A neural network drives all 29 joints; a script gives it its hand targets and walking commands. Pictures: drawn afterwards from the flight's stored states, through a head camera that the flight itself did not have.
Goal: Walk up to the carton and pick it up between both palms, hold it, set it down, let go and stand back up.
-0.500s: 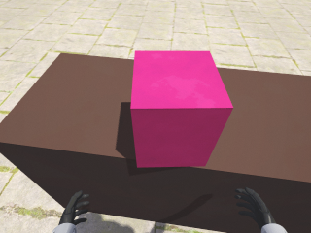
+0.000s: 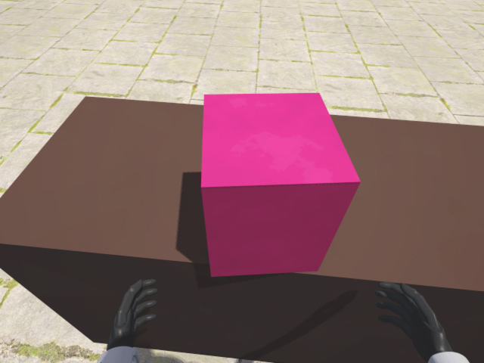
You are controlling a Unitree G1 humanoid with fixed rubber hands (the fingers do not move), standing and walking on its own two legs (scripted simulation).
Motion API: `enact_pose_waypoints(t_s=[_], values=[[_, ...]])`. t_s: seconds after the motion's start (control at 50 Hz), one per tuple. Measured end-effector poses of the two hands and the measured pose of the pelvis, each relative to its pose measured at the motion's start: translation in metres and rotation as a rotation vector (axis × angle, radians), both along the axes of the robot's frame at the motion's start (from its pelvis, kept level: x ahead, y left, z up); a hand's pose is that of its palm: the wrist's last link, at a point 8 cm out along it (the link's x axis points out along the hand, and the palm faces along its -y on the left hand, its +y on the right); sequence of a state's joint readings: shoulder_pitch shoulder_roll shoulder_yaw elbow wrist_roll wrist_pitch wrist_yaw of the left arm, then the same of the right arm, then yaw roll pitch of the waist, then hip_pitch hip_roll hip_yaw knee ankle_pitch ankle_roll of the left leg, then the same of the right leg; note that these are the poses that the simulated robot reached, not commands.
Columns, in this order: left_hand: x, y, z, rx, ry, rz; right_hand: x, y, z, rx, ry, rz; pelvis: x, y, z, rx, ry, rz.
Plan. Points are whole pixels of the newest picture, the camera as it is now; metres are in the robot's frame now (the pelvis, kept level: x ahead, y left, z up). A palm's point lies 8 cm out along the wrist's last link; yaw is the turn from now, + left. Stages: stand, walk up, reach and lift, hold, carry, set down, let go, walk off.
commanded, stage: reach and lift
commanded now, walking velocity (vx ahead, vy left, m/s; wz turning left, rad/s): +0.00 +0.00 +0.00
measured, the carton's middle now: (263, 187) +0.38 +0.01 +0.08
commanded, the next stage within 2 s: none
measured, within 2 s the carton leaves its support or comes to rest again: neither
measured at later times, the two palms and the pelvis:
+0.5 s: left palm (135, 315) +0.16 +0.18 +0.06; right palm (440, 327) +0.17 -0.23 +0.05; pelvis -0.03 -0.01 +0.00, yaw -2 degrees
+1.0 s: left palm (131, 251) +0.23 +0.19 +0.11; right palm (431, 257) +0.25 -0.23 +0.10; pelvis -0.01 -0.02 +0.00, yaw -2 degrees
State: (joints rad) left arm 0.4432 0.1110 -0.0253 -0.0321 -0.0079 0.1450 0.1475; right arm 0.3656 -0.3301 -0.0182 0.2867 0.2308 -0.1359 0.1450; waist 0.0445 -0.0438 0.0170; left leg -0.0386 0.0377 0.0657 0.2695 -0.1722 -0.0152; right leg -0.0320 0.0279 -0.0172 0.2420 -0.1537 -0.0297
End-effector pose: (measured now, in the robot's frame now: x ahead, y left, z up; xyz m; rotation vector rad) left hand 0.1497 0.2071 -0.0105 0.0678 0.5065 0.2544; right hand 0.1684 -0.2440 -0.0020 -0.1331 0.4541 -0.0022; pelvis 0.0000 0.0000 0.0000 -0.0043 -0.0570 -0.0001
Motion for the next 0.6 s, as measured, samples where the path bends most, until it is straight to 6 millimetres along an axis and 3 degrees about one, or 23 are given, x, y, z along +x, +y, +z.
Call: enact_pose_waypoints(t_s=[0.28, 0.6], values=[[-0.012, -0.019, 0.036, -0.029, -0.126, -0.003, -0.018, 0.005, 0.031, 0.066, -0.111, -0.032, -0.024, -0.008, -0.001, 0.012, -0.009, -0.012], [0.027, -0.028, 0.078, -0.048, -0.194, -0.022, 0.016, 0.009, 0.058, 0.098, -0.174, -0.053, -0.028, -0.010, -0.002, 0.021, -0.013, -0.031]])
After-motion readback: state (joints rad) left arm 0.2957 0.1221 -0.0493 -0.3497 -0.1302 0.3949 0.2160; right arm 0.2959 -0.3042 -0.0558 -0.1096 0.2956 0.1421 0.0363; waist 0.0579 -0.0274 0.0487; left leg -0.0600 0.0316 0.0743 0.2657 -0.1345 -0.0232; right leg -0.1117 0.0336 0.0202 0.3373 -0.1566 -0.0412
